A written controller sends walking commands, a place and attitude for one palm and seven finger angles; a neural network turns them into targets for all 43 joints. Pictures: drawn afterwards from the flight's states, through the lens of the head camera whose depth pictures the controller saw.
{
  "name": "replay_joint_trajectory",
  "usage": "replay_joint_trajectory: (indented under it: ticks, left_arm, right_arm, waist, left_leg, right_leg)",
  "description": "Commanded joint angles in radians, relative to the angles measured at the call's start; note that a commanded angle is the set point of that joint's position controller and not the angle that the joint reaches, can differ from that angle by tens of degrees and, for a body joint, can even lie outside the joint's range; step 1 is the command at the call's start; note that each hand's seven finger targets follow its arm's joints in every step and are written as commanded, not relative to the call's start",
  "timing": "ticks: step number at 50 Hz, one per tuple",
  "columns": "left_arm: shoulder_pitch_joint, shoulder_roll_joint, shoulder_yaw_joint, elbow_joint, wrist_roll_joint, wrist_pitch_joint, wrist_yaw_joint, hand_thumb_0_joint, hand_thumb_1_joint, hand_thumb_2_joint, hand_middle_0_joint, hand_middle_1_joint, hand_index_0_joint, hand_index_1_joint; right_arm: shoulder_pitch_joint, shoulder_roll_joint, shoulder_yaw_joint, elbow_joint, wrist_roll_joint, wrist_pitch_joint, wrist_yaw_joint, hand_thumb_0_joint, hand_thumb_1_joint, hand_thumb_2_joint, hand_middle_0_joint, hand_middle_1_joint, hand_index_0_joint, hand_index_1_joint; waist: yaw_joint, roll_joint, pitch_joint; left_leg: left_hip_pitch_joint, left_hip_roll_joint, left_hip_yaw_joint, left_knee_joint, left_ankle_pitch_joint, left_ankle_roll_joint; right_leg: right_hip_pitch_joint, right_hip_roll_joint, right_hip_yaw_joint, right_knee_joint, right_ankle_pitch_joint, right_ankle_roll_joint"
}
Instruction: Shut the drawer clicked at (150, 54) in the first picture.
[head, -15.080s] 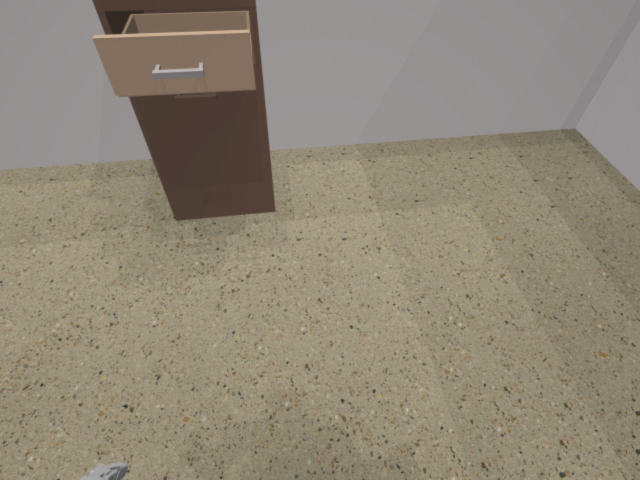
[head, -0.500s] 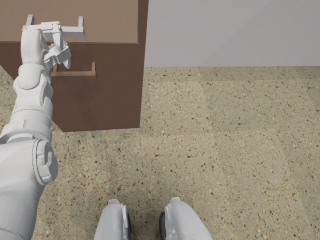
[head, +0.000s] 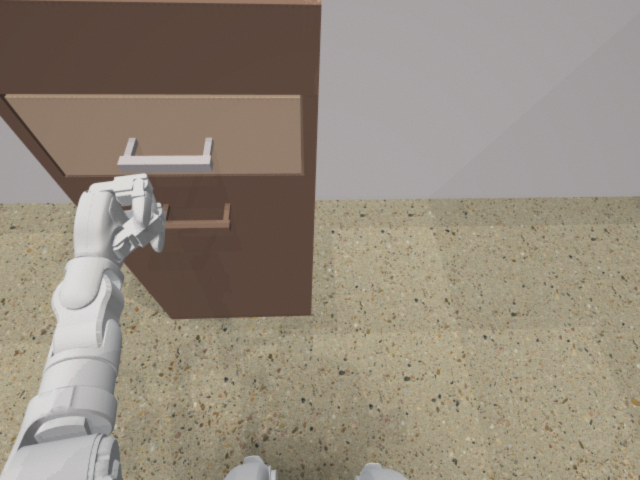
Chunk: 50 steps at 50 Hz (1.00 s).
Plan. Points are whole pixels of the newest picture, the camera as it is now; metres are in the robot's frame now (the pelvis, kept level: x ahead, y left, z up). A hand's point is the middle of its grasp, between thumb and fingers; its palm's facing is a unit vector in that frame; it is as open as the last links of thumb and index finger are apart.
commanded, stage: draw the hand back to the body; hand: left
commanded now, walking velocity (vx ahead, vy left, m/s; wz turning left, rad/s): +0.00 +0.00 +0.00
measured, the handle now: (168, 154) +0.56 +0.21 +0.03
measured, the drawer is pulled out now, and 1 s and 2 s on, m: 0.00 0.00 0.00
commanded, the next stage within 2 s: step back with the hand held close in 1.12 s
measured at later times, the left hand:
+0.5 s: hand (63, 314) +0.27 +0.22 +0.14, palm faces +0.27 -0.93 -0.23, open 3.3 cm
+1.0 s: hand out of the picture +0.16 +0.24 +0.21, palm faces +0.43 -0.81 -0.39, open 3.3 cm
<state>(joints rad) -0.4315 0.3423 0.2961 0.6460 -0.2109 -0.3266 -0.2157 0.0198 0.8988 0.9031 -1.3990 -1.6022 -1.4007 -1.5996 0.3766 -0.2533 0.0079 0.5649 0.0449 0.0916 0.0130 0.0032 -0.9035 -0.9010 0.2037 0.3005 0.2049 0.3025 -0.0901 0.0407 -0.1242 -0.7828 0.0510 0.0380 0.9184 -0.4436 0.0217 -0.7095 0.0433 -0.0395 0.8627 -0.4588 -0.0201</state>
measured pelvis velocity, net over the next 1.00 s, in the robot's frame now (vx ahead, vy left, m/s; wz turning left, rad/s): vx -0.01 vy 0.00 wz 0.03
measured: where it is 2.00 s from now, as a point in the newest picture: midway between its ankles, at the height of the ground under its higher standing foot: outside the picture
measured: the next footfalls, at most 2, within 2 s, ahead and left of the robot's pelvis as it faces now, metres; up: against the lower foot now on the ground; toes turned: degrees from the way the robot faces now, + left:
none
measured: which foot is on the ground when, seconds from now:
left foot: down 0.00-1.00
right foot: down 0.00-1.00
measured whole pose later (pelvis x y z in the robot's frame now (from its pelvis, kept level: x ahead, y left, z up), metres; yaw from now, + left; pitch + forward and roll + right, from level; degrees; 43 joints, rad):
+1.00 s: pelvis -0.01 +0.00 +0.05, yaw +2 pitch -4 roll -1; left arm 0.55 0.33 0.29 -0.46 -0.09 -0.10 0.10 0.02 0.89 0.90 -1.41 -1.60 -1.41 -1.60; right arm 0.21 -0.24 0.02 0.61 0.01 -0.07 -0.07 0.01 -0.90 -0.90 0.20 0.30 0.21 0.30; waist 0.06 0.08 0.01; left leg -0.12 0.01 0.04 0.42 -0.23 0.01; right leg -0.04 0.02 -0.04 0.37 -0.25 -0.02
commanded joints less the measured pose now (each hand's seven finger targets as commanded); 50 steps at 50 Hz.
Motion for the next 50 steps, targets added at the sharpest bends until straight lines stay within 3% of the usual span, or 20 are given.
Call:
replay_joint_trajectory:
  ticks: [1, 3, 6, 7, 10, 12, 13, 14, 15, 21, 23, 25, 26, 27, 31, 32, 35, 37, 46, 50]
  left_arm:
    - [-0.214, 0.169, -0.002, -0.353, -0.043, -0.043, 0.003, 0.0, 0.9, 0.9, -1.4, -1.6, -1.4, -1.6]
    - [-0.168, 0.177, 0.003, -0.377, -0.045, -0.034, -0.005, 0.0, 0.9, 0.9, -1.4, -1.6, -1.4, -1.6]
    - [-0.114, 0.138, -0.032, -0.449, -0.066, -0.021, -0.032, 0.0, 0.9, 0.9, -1.4, -1.6, -1.4, -1.6]
    - [-0.079, 0.154, -0.014, -0.456, -0.071, -0.01, -0.038, 0.0, 0.9, 0.9, -1.4, -1.6, -1.4, -1.6]
    - [-0.025, 0.161, -0.002, -0.487, -0.085, 0.026, -0.05, 0.0, 0.9, 0.9, -1.4, -1.6, -1.4, -1.6]
    - [0.02, 0.161, 0.001, -0.52, -0.093, 0.048, -0.054, 0.0, 0.9, 0.9, -1.4, -1.6, -1.4, -1.6]
    - [0.006, 0.202, -0.04, -0.618, 0.028, 0.073, 0.069, 0.0, 0.9, 0.9, -1.4, -1.6, -1.4, -1.6]
    - [0.066, 0.136, -0.07, -0.628, 0.038, 0.105, 0.134, 0.0, 0.9, 0.9, -1.4, -1.6, -1.4, -1.6]
    - [0.126, 0.114, -0.094, -0.637, 0.057, 0.133, 0.178, 0.0, 0.9, 0.9, -1.4, -1.6, -1.4, -1.6]
    - [0.208, 0.159, -0.057, -0.799, 0.106, 0.195, 0.295, 0.0, 0.9, 0.9, -1.4, -1.6, -1.4, -1.6]
    - [0.248, 0.134, -0.073, -0.866, 0.117, 0.204, 0.31, 0.0, 0.9, 0.9, -1.4, -1.6, -1.4, -1.6]
    - [0.313, 0.126, -0.069, -0.91, 0.122, 0.211, 0.32, 0.0, 0.9, 0.9, -1.4, -1.6, -1.4, -1.6]
    - [0.36, 0.139, -0.051, -0.909, 0.12, 0.214, 0.32, 0.0, 0.9, 0.9, -1.4, -1.6, -1.4, -1.6]
    - [0.39, 0.111, -0.069, -0.925, 0.12, 0.216, 0.319, 0.0, 0.9, 0.9, -1.4, -1.6, -1.4, -1.6]
    - [0.522, 0.146, -0.008, -1.006, 0.124, 0.213, 0.322, 0.0, 0.9, 0.9, -1.4, -1.6, -1.4, -1.6]
    - [0.543, 0.117, -0.028, -1.038, 0.123, 0.212, 0.32, 0.0, 0.9, 0.9, -1.4, -1.6, -1.4, -1.6]
    - [0.618, 0.134, 0.007, -1.115, 0.125, 0.202, 0.323, 0.0, 0.9, 0.9, -1.4, -1.6, -1.4, -1.6]
    - [0.674, 0.131, 0.012, -1.172, 0.125, 0.195, 0.324, 0.0, 0.9, 0.9, -1.4, -1.6, -1.4, -1.6]
    - [0.902, 0.174, 0.116, -1.316, 0.124, 0.163, 0.333, 0.0, 0.9, 0.9, -1.4, -1.6, -1.4, -1.6]
    - [0.896, 0.122, 0.075, -1.284, 0.129, 0.162, 0.331, 0.0, 0.9, 0.9, -1.4, -1.6, -1.4, -1.6]
  right_arm:
    - [0.023, -0.15, -0.058, -0.101, 0.004, -0.055, -0.018, 0.0, -0.9, -0.9, 0.2, 0.3, 0.2, 0.3]
    - [-0.003, -0.149, -0.056, -0.102, 0.004, -0.064, -0.024, 0.0, -0.9, -0.9, 0.2, 0.3, 0.2, 0.3]
    - [-0.051, -0.142, -0.05, -0.12, 0.01, -0.082, -0.032, 0.0, -0.9, -0.9, 0.2, 0.3, 0.2, 0.3]
    - [-0.07, -0.142, -0.048, -0.126, 0.013, -0.088, -0.035, 0.0, -0.9, -0.9, 0.2, 0.3, 0.2, 0.3]
    - [-0.122, -0.142, -0.039, -0.146, 0.018, -0.103, -0.045, 0.0, -0.9, -0.9, 0.2, 0.3, 0.2, 0.3]
    - [-0.155, -0.136, -0.031, -0.164, 0.021, -0.115, -0.049, 0.0, -0.9, -0.9, 0.2, 0.3, 0.2, 0.3]
    - [-0.238, -0.117, -0.033, -0.176, 0.015, -0.102, -0.065, 0.0, -0.9, -0.9, 0.2, 0.3, 0.2, 0.3]
    - [-0.242, -0.108, -0.029, -0.182, 0.012, -0.101, -0.076, 0.0, -0.9, -0.9, 0.2, 0.3, 0.2, 0.3]
    - [-0.25, -0.109, -0.026, -0.175, 0.013, -0.096, -0.084, 0.0, -0.9, -0.9, 0.2, 0.3, 0.2, 0.3]
    - [-0.294, -0.101, -0.005, -0.154, -0.002, -0.105, -0.11, 0.0, -0.9, -0.9, 0.2, 0.3, 0.2, 0.3]
    - [-0.303, -0.092, 0.004, -0.151, -0.007, -0.118, -0.108, 0.0, -0.9, -0.9, 0.2, 0.3, 0.2, 0.3]
    - [-0.308, -0.088, 0.006, -0.145, -0.015, -0.129, -0.105, 0.0, -0.9, -0.9, 0.2, 0.3, 0.2, 0.3]
    - [-0.312, -0.092, 0.004, -0.14, -0.018, -0.132, -0.105, 0.0, -0.9, -0.9, 0.2, 0.3, 0.2, 0.3]
    - [-0.318, -0.087, 0.006, -0.141, -0.018, -0.135, -0.103, 0.0, -0.9, -0.9, 0.2, 0.3, 0.2, 0.3]
    - [-0.327, -0.087, 0.001, -0.132, -0.028, -0.148, -0.095, 0.0, -0.9, -0.9, 0.2, 0.3, 0.2, 0.3]
    - [-0.329, -0.081, 0.003, -0.136, -0.027, -0.149, -0.091, 0.0, -0.9, -0.9, 0.2, 0.3, 0.2, 0.3]
    - [-0.333, -0.08, -0.004, -0.136, -0.032, -0.161, -0.088, 0.0, -0.9, -0.9, 0.2, 0.3, 0.2, 0.3]
    - [-0.333, -0.075, -0.007, -0.135, -0.034, -0.172, -0.085, 0.0, -0.9, -0.9, 0.2, 0.3, 0.2, 0.3]
    - [-0.328, -0.073, -0.024, -0.131, -0.038, -0.22, -0.089, 0.0, -0.9, -0.9, 0.2, 0.3, 0.2, 0.3]
    - [-0.312, -0.076, -0.026, -0.119, -0.038, -0.226, -0.091, 0.0, -0.9, -0.9, 0.2, 0.3, 0.2, 0.3]
  waist:
    - [-0.002, 0.032, -0.36]
    - [0.011, 0.057, -0.349]
    - [0.016, 0.05, -0.32]
    - [0.03, 0.05, -0.311]
    - [0.043, 0.017, -0.248]
    - [0.058, 0.03, -0.228]
    - [0.104, 0.013, -0.211]
    - [0.081, -0.01, -0.16]
    - [0.085, -0.005, -0.128]
    - [0.098, -0.035, -0.094]
    - [0.102, 0.032, -0.072]
    - [0.108, 0.037, -0.054]
    - [0.114, -0.01, -0.034]
    - [0.112, -0.008, -0.018]
    - [0.131, 0.005, 0.009]
    - [0.127, 0.027, 0.016]
    - [0.134, -0.005, 0.02]
    - [0.134, 0.023, 0.034]
    - [0.154, 0.0, 0.08]
    - [0.139, -0.024, 0.123]
  left_leg:
    - [0.381, -0.038, -0.028, -0.097, 0.545, 0.026]
    - [0.415, -0.038, -0.035, -0.115, 0.55, 0.022]
    - [0.461, -0.038, -0.04, -0.139, 0.551, 0.022]
    - [0.466, -0.038, -0.043, -0.15, 0.542, 0.02]
    - [0.454, -0.044, -0.046, -0.187, 0.462, 0.018]
    - [0.457, -0.048, -0.044, -0.21, 0.416, 0.019]
    - [0.496, -0.05, -0.031, -0.271, 0.377, 0.012]
    - [0.507, -0.044, -0.03, -0.303, 0.327, 0.011]
    - [0.514, -0.038, -0.031, -0.33, 0.304, 0.011]
    - [0.63, -0.032, -0.036, -0.446, 0.337, 0.016]
    - [0.674, -0.034, -0.039, -0.48, 0.364, 0.011]
    - [0.703, -0.033, -0.035, -0.506, 0.384, 0.008]
    - [0.697, -0.031, -0.034, -0.517, 0.378, 0.011]
    - [0.701, -0.031, -0.036, -0.53, 0.371, 0.009]
    - [0.722, -0.036, -0.029, -0.549, 0.404, 0.008]
    - [0.725, -0.035, -0.033, -0.555, 0.408, 0.006]
    - [0.737, -0.036, -0.028, -0.555, 0.411, 0.008]
    - [0.737, -0.037, -0.028, -0.557, 0.407, 0.007]
    - [0.734, -0.038, -0.017, -0.537, 0.387, 0.008]
    - [0.727, -0.036, -0.019, -0.538, 0.364, 0.012]
  right_leg:
    - [0.247, 0.011, 0.01, -0.11, 0.631, 0.014]
    - [0.252, 0.007, 0.008, -0.12, 0.612, 0.012]
    - [0.268, 0.004, 0.002, -0.144, 0.596, 0.008]
    - [0.274, 0.002, 0.002, -0.15, 0.586, 0.008]
    - [0.291, -0.002, -0.005, -0.178, 0.533, 0.005]
    - [0.309, -0.005, -0.004, -0.193, 0.498, 0.003]
    - [0.328, -0.03, 0.04, -0.265, 0.423, -0.008]
    - [0.33, -0.033, 0.037, -0.296, 0.377, -0.002]
    - [0.352, -0.037, 0.034, -0.315, 0.354, -0.002]
    - [0.482, -0.035, 0.033, -0.426, 0.369, -0.002]
    - [0.512, -0.038, 0.026, -0.449, 0.384, -0.007]
    - [0.538, -0.038, 0.023, -0.475, 0.399, -0.006]
    - [0.549, -0.033, 0.022, -0.493, 0.391, -0.004]
    - [0.561, -0.036, 0.022, -0.497, 0.381, -0.004]
    - [0.593, -0.033, 0.023, -0.534, 0.409, -0.003]
    - [0.604, -0.037, 0.022, -0.529, 0.406, -0.005]
    - [0.603, -0.035, 0.021, -0.544, 0.41, 0.0]
    - [0.609, -0.038, 0.023, -0.546, 0.403, 0.0]
    - [0.573, -0.033, 0.033, -0.588, 0.382, 0.007]
    - [0.546, -0.037, 0.031, -0.582, 0.349, 0.01]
